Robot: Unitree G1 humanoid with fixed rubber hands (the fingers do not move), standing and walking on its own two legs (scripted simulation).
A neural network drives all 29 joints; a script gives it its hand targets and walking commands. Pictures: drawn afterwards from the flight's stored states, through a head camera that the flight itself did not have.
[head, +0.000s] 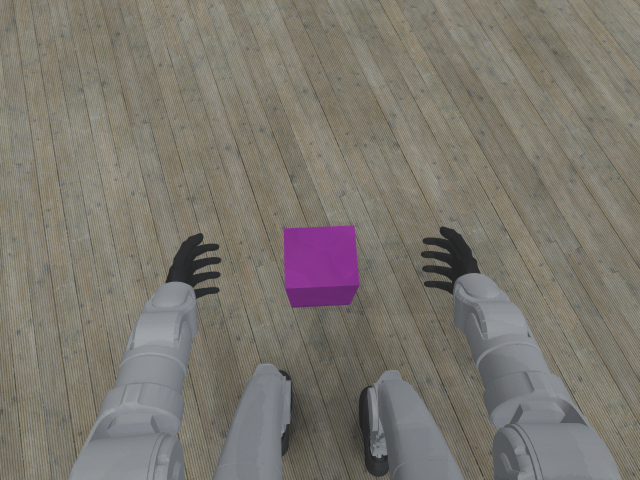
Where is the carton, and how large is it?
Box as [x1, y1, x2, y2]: [284, 225, 358, 307]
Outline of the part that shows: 353,225 284,228 285,289 292,307 349,304 358,286 358,273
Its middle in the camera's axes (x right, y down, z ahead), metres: +0.00 +0.09 +1.00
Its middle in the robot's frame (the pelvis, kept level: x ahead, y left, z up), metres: +0.48 +0.01 -0.56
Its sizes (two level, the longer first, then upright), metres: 0.164 0.141 0.263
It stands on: the floor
